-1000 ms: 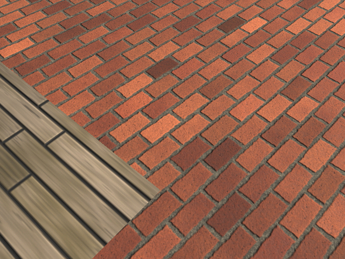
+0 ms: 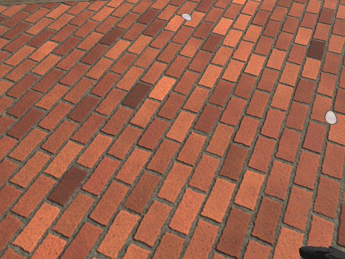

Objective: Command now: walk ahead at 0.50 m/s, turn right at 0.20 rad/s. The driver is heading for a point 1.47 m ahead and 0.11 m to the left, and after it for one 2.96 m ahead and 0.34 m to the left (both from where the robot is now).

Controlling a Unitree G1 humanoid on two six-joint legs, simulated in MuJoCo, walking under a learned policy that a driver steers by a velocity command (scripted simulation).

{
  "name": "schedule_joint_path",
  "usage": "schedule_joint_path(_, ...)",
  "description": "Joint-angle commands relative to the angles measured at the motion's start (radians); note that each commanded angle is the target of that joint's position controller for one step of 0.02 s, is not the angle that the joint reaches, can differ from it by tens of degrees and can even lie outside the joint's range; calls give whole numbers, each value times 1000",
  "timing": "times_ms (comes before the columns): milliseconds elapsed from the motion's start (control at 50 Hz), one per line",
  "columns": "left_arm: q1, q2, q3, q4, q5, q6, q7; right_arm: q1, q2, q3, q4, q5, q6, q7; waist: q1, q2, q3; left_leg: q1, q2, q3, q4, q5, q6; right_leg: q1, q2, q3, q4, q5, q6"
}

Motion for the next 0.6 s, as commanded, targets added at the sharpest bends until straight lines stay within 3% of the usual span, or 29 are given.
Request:
schedule_joint_path(20,144,5,-15,-77,-14,-26,-2,385,-288,-90,47,-4,-1,2,-114,345,-345,827,395,-670,-109,-184,284,-556,29,-49,664,-32,11)
schedule_joint_path(40,95,95,-3,-64,-24,-34,-2,380,-191,-64,40,26,3,7,-148,234,-273,809,391,-754,-177,-412,258,-692,-20,24,774,-103,7)
schedule_joint_path(60,-23,137,7,-90,-29,-37,-4,311,-144,-50,25,26,9,3,-159,131,-134,683,359,-612,-192,-412,214,-744,-62,5,791,-12,3)
schedule_joint_path(80,-92,126,4,-107,-17,-39,-4,249,-133,-41,9,12,17,1,-139,49,-63,553,319,-500,-211,-306,194,-718,-108,-41,757,66,4)
schedule_joint_path(100,-121,113,6,-119,-3,-41,-4,213,-118,-35,7,3,20,1,-115,38,-16,456,290,-435,-235,-206,195,-695,-140,-56,693,119,8)
schedule_joint_path(120,-112,101,9,-121,0,-39,-6,199,-104,-28,6,-6,18,1,-89,65,-13,398,262,-380,-255,-126,188,-641,-168,-60,650,150,9)
schedule_joint_path(140,-96,84,7,-117,-2,-34,-7,198,-96,-25,10,-4,17,2,-77,83,-16,371,240,-336,-275,-76,188,-609,-176,-71,615,161,13)
schedule_joint_path(180,-101,56,0,-124,-1,-28,-7,217,-117,-30,24,7,13,-2,-69,89,-13,347,237,-275,-304,20,203,-611,-190,-93,541,180,28)
schedule_joint_path(220,-163,43,-7,-147,5,-26,-6,237,-148,-39,36,11,16,-10,-79,68,0,346,237,-224,-329,89,208,-642,-198,-109,434,261,48)
schedule_joint_path(320,-312,17,-21,-180,-2,-35,-20,302,-165,-40,66,25,34,-20,-128,66,28,347,184,-95,-338,119,161,-569,-162,-154,143,516,57)
schedule_joint_path(380,-396,22,-23,-209,-11,-41,-35,360,-170,-39,91,30,47,-20,-157,70,53,407,216,-102,-315,101,157,-563,-141,-164,63,530,48)
schedule_joint_path(420,-427,34,-21,-229,-13,-46,-46,373,-179,-42,103,31,58,-23,-152,78,65,471,249,-115,-281,134,147,-572,-132,-162,24,472,26)
schedule_joint_path(460,-394,59,-12,-228,-11,-51,-53,361,-196,-48,107,32,69,-28,-116,93,45,515,266,-115,-219,252,127,-504,-112,-173,-10,404,-2)
schedule_joint_path(480,-321,82,1,-209,-7,-52,-52,339,-205,-50,103,34,73,-31,-66,98,2,513,249,-91,-134,406,111,-388,-85,-199,-38,399,-23)
schedule_joint_path(500,-177,125,24,-164,-2,-51,-45,333,-190,-43,98,32,76,-33,1,81,-91,466,202,-50,29,500,86,-177,-71,-211,-48,423,-54)
schedule_joint_path(520,11,195,46,-128,11,-48,-33,324,-148,-24,70,10,73,-35,72,-4,-239,271,150,-8,317,289,49,132,-231,-42,2,477,-119)
schedule_joint_path(540,67,277,61,-106,12,-41,-35,449,-26,14,54,8,50,-27,14,-276,-367,-135,-28,7,678,-360,-14,470,-461,422,-86,296,-280)
schedule_joint_path(560,82,181,37,-107,0,-37,-36,404,-117,-6,70,27,30,-19,52,-222,-374,-260,0,-116,805,-523,-8,465,-464,545,-175,161,-277)
schedule_joint_path(580,8,146,22,-114,-2,-37,-33,309,-169,-22,36,48,18,-14,44,-165,-212,-329,49,-102,829,-449,3,337,-428,400,-196,178,-233)
schedule_joint_path(600,-58,127,13,-123,3,-37,-32,250,-160,-19,24,44,16,-17,17,-88,-129,-303,95,-75,786,-360,3,193,-385,285,-218,260,-209)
